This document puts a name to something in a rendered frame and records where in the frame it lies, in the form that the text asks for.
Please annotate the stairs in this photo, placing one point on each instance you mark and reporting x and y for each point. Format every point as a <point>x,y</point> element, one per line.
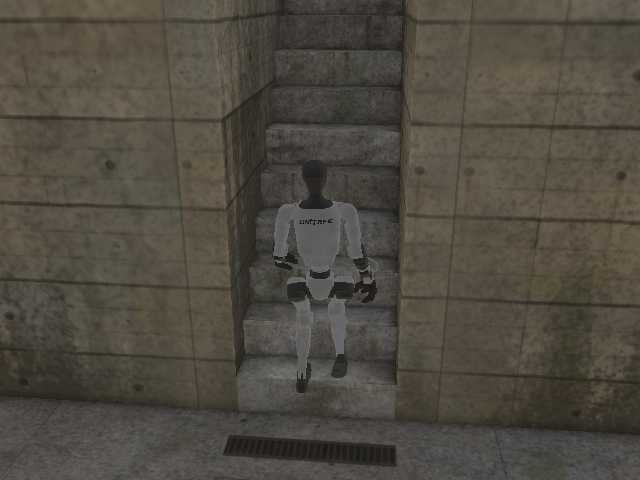
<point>337,99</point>

